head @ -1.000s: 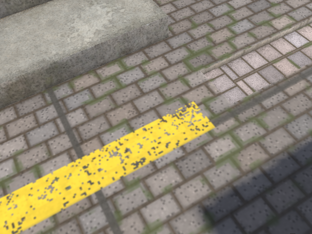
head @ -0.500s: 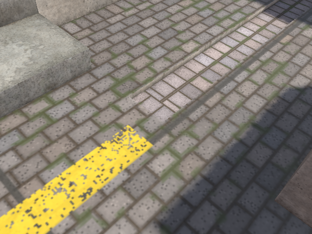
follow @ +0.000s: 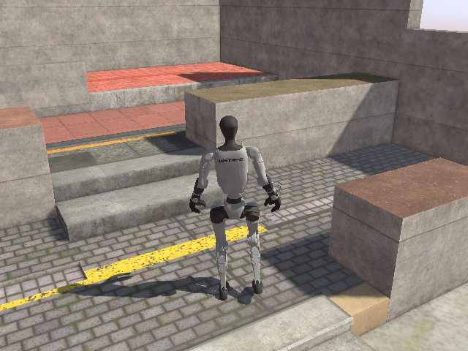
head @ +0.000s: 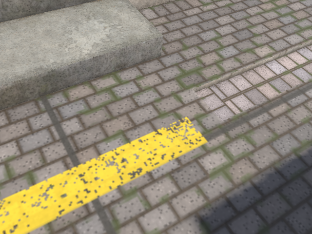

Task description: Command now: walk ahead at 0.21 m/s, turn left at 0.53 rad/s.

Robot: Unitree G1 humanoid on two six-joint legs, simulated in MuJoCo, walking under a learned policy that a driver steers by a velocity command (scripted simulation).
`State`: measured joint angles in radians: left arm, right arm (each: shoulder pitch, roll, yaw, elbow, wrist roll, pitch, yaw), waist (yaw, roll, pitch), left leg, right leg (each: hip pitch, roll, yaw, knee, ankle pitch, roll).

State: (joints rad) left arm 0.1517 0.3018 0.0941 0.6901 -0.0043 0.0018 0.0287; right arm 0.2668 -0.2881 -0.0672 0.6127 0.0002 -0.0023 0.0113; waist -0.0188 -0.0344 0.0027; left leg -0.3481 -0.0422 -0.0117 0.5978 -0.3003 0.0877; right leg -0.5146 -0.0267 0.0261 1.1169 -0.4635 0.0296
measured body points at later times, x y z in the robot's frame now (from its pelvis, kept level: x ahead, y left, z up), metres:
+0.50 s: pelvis +0.16 -0.02 +0.00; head +0.18 -0.02 +0.45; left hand +0.26 +0.29 -0.07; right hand +0.32 -0.27 -0.10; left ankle +0.03 +0.07 -0.67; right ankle +0.20 -0.13 -0.73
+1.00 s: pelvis +0.39 +0.14 +0.00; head +0.42 +0.16 +0.45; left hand +0.32 +0.42 -0.13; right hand +0.64 -0.03 -0.09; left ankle +0.40 +0.24 -0.73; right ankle +0.36 -0.05 -0.64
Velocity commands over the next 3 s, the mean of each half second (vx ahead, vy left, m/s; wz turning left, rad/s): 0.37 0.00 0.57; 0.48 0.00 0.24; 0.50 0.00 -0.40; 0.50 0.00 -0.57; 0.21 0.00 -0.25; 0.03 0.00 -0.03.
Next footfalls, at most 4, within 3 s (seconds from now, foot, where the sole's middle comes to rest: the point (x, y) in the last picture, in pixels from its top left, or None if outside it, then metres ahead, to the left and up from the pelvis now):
0.40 right None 0.24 -0.12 -0.77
0.86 left None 0.44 0.26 -0.77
1.40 right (117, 164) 0.81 0.15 -0.77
1.86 left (78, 120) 1.07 0.37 -0.77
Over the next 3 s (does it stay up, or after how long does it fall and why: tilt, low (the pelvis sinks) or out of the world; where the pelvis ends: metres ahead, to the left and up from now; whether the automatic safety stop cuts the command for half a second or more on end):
stays up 1.16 0.23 0.01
